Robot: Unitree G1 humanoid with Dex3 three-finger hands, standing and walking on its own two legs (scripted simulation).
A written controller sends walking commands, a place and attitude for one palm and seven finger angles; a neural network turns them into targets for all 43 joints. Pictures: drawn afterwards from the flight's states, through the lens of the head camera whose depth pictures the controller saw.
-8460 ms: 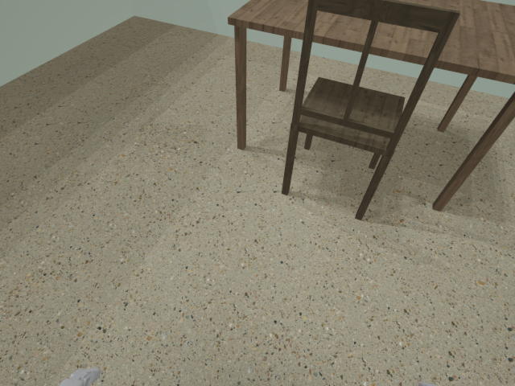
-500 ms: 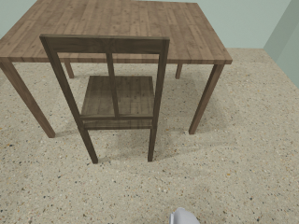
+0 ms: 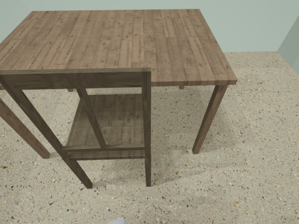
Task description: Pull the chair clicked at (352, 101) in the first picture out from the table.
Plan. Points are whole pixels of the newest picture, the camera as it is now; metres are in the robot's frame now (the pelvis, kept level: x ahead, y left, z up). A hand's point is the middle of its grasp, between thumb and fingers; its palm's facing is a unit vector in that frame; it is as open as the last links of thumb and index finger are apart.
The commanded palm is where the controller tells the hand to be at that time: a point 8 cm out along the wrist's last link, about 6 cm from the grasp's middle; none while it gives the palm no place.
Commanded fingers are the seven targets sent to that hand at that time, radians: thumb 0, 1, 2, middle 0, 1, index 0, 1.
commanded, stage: come to a stop and stand still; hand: left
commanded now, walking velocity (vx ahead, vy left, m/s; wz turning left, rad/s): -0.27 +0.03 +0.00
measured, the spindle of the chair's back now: (94, 122) +0.46 +0.23 -0.06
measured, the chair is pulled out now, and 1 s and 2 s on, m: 0.00 0.00 0.00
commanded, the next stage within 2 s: look again from close up in 1.44 s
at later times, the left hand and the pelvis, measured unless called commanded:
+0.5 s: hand out of the picture +0.05 +0.20 -0.18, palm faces +0.00 -0.97 -0.25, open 7.3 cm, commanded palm none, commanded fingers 0.00 0.90 0.90 -0.20 -0.30 -0.20 -0.30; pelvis +0.03 +0.01 -0.01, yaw -2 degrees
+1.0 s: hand out of the picture +0.06 +0.26 -0.18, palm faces -0.07 -0.98 -0.20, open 7.3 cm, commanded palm none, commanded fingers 0.00 0.90 0.90 -0.20 -0.30 -0.20 -0.30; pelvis +0.02 +0.08 +0.00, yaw -3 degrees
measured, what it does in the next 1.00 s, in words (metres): steps on the spot: left foot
